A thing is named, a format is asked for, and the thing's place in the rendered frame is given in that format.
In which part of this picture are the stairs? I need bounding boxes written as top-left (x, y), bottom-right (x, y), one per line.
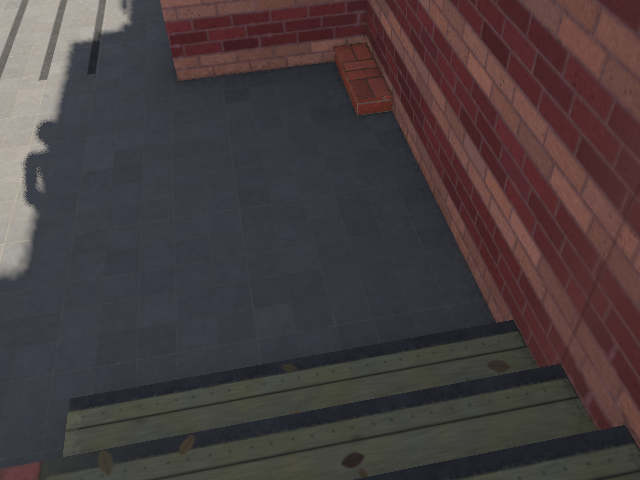
top-left (39, 320), bottom-right (640, 480)

